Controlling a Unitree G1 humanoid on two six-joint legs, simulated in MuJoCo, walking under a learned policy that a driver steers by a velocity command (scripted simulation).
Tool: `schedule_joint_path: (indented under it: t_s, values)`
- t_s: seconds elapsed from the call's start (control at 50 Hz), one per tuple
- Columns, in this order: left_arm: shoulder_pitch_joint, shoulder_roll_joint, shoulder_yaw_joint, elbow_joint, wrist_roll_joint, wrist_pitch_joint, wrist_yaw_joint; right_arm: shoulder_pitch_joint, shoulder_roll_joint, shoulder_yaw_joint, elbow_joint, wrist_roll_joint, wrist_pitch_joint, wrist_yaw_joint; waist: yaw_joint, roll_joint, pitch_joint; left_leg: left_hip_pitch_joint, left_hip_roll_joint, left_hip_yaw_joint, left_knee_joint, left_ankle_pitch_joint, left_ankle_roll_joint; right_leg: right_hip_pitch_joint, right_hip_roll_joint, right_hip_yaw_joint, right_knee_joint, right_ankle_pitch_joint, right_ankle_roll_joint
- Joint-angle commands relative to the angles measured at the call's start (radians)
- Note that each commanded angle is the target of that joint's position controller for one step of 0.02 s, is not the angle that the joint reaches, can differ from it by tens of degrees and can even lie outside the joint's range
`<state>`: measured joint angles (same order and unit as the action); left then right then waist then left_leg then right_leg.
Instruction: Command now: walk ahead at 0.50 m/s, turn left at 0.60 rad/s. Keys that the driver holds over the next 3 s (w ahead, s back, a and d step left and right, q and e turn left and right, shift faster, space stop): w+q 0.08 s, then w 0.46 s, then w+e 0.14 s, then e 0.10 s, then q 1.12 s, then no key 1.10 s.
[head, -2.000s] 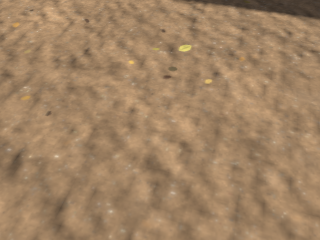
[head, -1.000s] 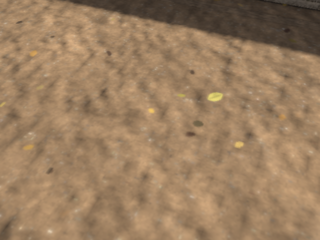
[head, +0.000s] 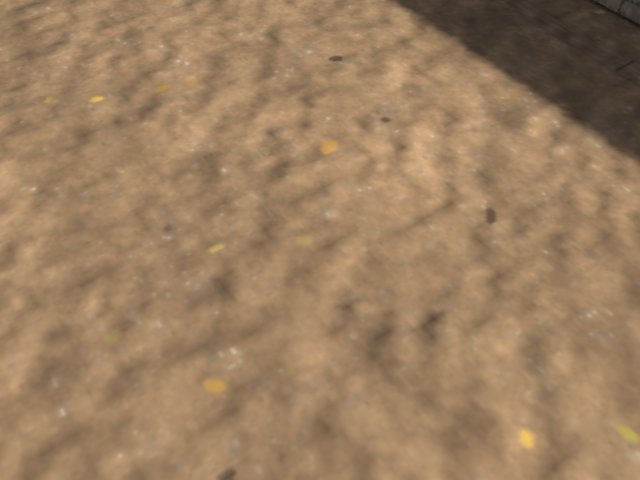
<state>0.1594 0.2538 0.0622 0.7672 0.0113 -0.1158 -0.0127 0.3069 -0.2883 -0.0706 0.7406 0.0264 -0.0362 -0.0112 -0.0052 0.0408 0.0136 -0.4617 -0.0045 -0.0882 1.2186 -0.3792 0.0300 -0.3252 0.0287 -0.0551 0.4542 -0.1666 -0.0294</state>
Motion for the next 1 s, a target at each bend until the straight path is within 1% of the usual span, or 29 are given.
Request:
schedule_joint_path:
  t_s: [0.02,0.1,0.2,0.28,0.32,0.34,0.36,0.38,0.4,0.42,0.44,0.46,0.48,0.5,0.56,0.6,0.68,0.72,0.76,0.8,0.84,0.86,0.88,0.9,0.92,0.94,0.96,0.98,1.0]
  values:
    - [0.04,0.098,0.024,-0.026,-0.003,-0.01,0.001,-0.013,-0.065,-0.024,-0.099,0.007,-0.002,0.007,0.016,-0.145,-0.028,-0.219,0.116,-0.03,-0.016,0.063,-0.004,0.198,-0.282,0.271,-0.261,0.056,-0.157]
    - [0.071,0.149,0.042,0.005,-0.007,-0.016,0.003,-0.082,-0.04,-0.014,-0.14,-0.004,0.005,0.009,0.022,-0.107,-0.017,-0.279,0.133,-0.026,-0.155,0.176,-0.023,0.218,-0.3,0.154,-0.299,0.207,-0.182]
    - [0.112,0.175,0.041,0.038,-0.021,0.002,0.003,-0.221,-0.01,0.007,-0.165,-0.007,-0.017,0.034,0.066,-0.096,0.018,-0.204,0.1,0.047,-0.464,0.373,-0.012,0.237,-0.257,0.018,-0.304,0.234,-0.152]
    - [0.181,0.211,0.045,0.078,-0.041,0.024,0.001,-0.324,-0.021,0.011,-0.209,-0.001,-0.025,0.053,0.089,-0.115,0.054,-0.181,0.076,0.097,-0.596,0.298,0.012,0.329,-0.307,0.024,-0.275,0.252,-0.144]
    - [0.18,0.23,0.048,0.092,-0.049,0.038,0.004,-0.306,-0.047,0.001,-0.214,-0.006,-0.027,0.057,0.055,-0.14,0.039,-0.115,0.045,0.123,-0.647,0.216,0.045,0.377,-0.326,0.015,-0.206,0.416,-0.128]
    - [0.166,0.24,0.048,0.096,-0.053,0.044,0.007,-0.233,-0.071,-0.013,-0.195,-0.012,-0.028,0.056,0.0,-0.149,-0.009,0.01,0.011,0.15,-0.693,0.224,0.068,0.375,-0.31,-0.014,-0.109,0.579,-0.11]
    - [0.168,0.226,0.04,0.101,-0.052,0.048,0.011,-0.083,-0.113,-0.038,-0.145,-0.016,-0.027,0.05,-0.075,-0.131,-0.099,0.234,-0.026,0.175,-0.738,0.281,0.096,0.323,-0.269,-0.06,0.065,0.68,-0.083]
    - [0.165,0.185,0.021,0.083,-0.031,0.043,0.016,0.087,-0.182,-0.065,-0.105,-0.021,-0.021,0.035,-0.146,-0.072,-0.218,0.537,0.081,0.034,-0.694,0.329,0.142,0.121,-0.227,-0.084,0.326,0.484,-0.04]
    - [0.247,0.062,-0.021,0.039,-0.008,0.023,0.006,0.136,-0.295,-0.081,-0.095,-0.029,-0.02,0.027,-0.08,0.198,-0.328,0.85,0.357,-0.47,-0.771,0.209,0.304,-0.295,-0.057,-0.065,0.71,-0.225,0.026]
    - [0.206,0.131,-0.007,0.054,-0.032,-0.003,-0.001,0.155,-0.221,-0.06,-0.101,-0.022,-0.026,0.03,-0.117,0.15,-0.412,0.864,0.407,-0.654,-0.877,0.187,0.336,-0.402,-0.044,0.117,0.865,-0.417,0.019]
    - [0.129,0.179,0.009,0.023,-0.061,-0.012,-0.006,0.102,-0.174,-0.042,-0.095,-0.025,-0.032,0.034,-0.11,0.112,-0.265,0.764,0.367,-0.484,-0.879,0.26,0.292,-0.482,-0.093,0.122,0.893,-0.356,0.008]
    - [0.086,0.167,0.004,0.014,-0.055,-0.013,-0.003,0.043,-0.141,-0.032,-0.096,-0.02,-0.035,0.035,-0.079,0.062,-0.181,0.63,0.314,-0.345,-0.884,0.34,0.258,-0.464,-0.135,0.106,0.838,-0.271,0.003]
    - [0.069,0.16,0.007,0.016,-0.035,-0.008,0.001,-0.015,-0.11,-0.023,-0.097,-0.022,-0.038,0.04,-0.045,0.03,-0.123,0.506,0.276,-0.262,-0.913,0.4,0.238,-0.423,-0.161,0.101,0.773,-0.213,0.008]
    - [0.089,0.158,0.011,0.022,-0.028,0.004,0.0,-0.052,-0.082,-0.014,-0.101,-0.027,-0.043,0.041,-0.008,0.043,-0.102,0.418,0.247,-0.21,-0.949,0.432,0.227,-0.356,-0.183,0.111,0.733,-0.171,0.011]
    - [0.122,0.109,0.004,0.034,-0.028,0.041,0.0,-0.072,-0.095,-0.02,-0.082,-0.026,-0.064,0.039,0.037,0.034,-0.071,0.31,0.241,-0.133,-1.04,0.443,0.243,-0.301,-0.186,0.108,0.658,-0.098,0.034]
    - [0.071,0.099,0.001,0.021,-0.026,0.053,0.003,-0.057,-0.108,-0.026,-0.058,-0.033,-0.072,0.029,0.028,0.02,-0.03,0.3,0.242,-0.072,-1.076,0.436,0.236,-0.352,-0.19,0.119,0.58,-0.008,0.049]
    - [-0.03,0.085,-0.003,-0.004,-0.032,0.052,-0.008,-0.024,-0.121,-0.028,-0.021,-0.039,-0.074,0.014,-0.014,0.017,0.015,0.329,0.222,0.056,-1.103,0.402,0.183,-0.372,-0.155,0.132,0.374,0.205,0.045]
    - [-0.082,0.07,-0.009,-0.023,-0.024,0.047,-0.017,-0.03,-0.127,-0.027,-0.007,-0.04,-0.07,0.007,-0.03,0.009,0.042,0.324,0.21,0.131,-1.082,0.51,0.158,-0.325,-0.128,0.102,0.259,0.272,0.037]
    - [-0.12,0.064,-0.011,-0.048,-0.017,0.043,-0.028,-0.015,-0.136,-0.029,0.012,-0.036,-0.061,0.0,-0.048,0.015,0.036,0.355,0.218,0.173,-1.031,0.623,0.14,-0.283,-0.107,0.068,0.196,0.288,0.028]
    - [-0.139,0.073,-0.008,-0.074,-0.013,0.042,-0.04,0.001,-0.143,-0.031,0.031,-0.023,-0.047,-0.006,-0.05,0.031,0.019,0.404,0.238,0.166,-0.963,0.705,0.126,-0.256,-0.089,0.058,0.155,0.226,0.009]
    - [-0.089,0.093,0.001,-0.074,-0.003,0.038,-0.044,-0.002,-0.154,-0.031,0.053,-0.008,-0.033,-0.008,-0.008,0.049,-0.016,0.453,0.244,0.128,-0.862,0.827,0.108,-0.183,-0.054,0.042,0.095,0.135,-0.024]
    - [0.0,0.113,0.013,-0.046,0.006,0.033,-0.041,-0.024,-0.159,-0.031,0.057,0.001,-0.025,-0.01,0.047,0.042,-0.059,0.461,0.214,0.129,-0.757,0.889,0.085,-0.071,-0.022,0.015,0.025,0.179,-0.044]
    - [0.087,0.171,0.033,-0.018,0.013,0.027,-0.03,0.004,-0.14,-0.023,0.064,-0.005,-0.024,-0.009,0.076,-0.007,-0.127,0.419,0.149,0.151,-0.602,0.824,0.044,0.098,-0.042,0.027,-0.013,0.453,-0.071]
    - [0.198,0.253,0.044,-0.007,0.038,0.027,-0.013,0.041,-0.081,0.003,0.04,-0.04,-0.036,-0.004,0.085,-0.144,-0.285,0.193,0.07,0.165,-0.305,0.405,-0.012,0.425,-0.265,0.229,0.107,0.987,-0.159]
    - [0.195,0.218,0.024,-0.005,0.045,0.035,-0.008,0.2,0.009,0.032,0.082,-0.026,-0.041,0.009,0.03,-0.306,-0.464,-0.02,-0.047,0.029,-0.022,-0.353,-0.064,0.646,-0.494,0.508,0.108,1.172,-0.346]
    - [0.198,0.177,0.019,-0.018,0.017,0.047,-0.014,0.154,-0.107,0.001,0.111,0.003,-0.032,0.01,0.087,-0.188,-0.489,-0.017,-0.019,-0.101,0.037,-0.356,-0.066,0.567,-0.442,0.468,0.064,0.987,-0.323]
    - [0.123,0.171,0.018,-0.023,0.002,0.054,-0.012,0.056,-0.135,-0.009,0.077,0.022,-0.019,0.007,0.074,-0.167,-0.343,-0.119,0.014,-0.055,0.041,-0.321,-0.065,0.469,-0.405,0.369,0.014,0.778,-0.28]
    - [0.054,0.139,0.008,-0.025,-0.001,0.059,-0.008,0.007,-0.117,-0.008,0.071,0.012,0.0,-0.007,0.048,-0.105,-0.242,-0.138,0.055,-0.023,-0.011,-0.259,-0.071,0.34,-0.365,0.316,-0.039,0.586,-0.242]
    - [-0.006,0.105,-0.001,-0.028,0.003,0.062,-0.004,-0.009,-0.112,-0.014,0.074,0.0,0.027,-0.019,0.019,-0.108,-0.166,-0.095,0.082,-0.012,-0.065,-0.197,-0.079,0.196,-0.337,0.266,-0.096,0.433,-0.22]
